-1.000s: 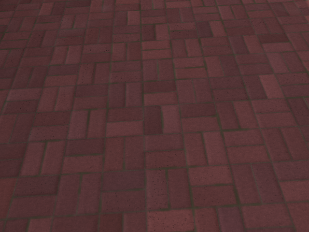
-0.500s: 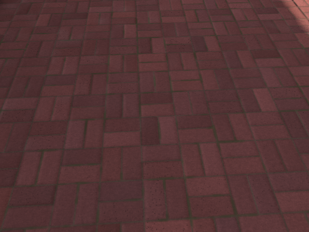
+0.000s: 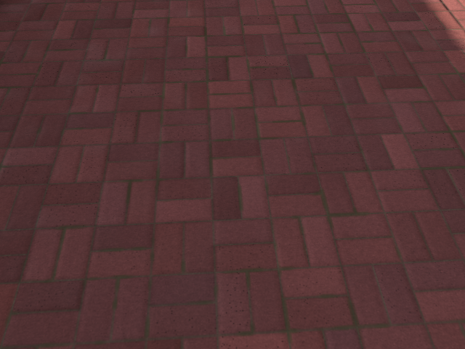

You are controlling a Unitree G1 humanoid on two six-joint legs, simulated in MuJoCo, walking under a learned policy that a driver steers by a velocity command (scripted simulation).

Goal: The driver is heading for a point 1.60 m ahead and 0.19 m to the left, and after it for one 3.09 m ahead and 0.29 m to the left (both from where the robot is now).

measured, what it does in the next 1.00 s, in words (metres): walks ahead: right foot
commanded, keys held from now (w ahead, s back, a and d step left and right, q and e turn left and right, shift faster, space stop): no key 0.34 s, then w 0.66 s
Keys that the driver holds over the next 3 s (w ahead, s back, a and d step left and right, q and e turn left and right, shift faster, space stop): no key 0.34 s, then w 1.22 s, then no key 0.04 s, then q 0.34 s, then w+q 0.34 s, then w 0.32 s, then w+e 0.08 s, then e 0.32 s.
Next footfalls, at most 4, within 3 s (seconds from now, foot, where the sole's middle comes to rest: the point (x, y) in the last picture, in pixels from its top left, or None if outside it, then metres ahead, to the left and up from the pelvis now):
0.70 right None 0.16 -0.13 -0.78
1.18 left None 0.51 0.02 -0.78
1.72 right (284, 261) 0.81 -0.14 -0.78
2.28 left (218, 282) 0.74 0.07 -0.78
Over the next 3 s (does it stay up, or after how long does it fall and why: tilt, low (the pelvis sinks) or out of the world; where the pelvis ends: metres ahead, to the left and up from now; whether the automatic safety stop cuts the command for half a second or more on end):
stays up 1.03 0.08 -0.01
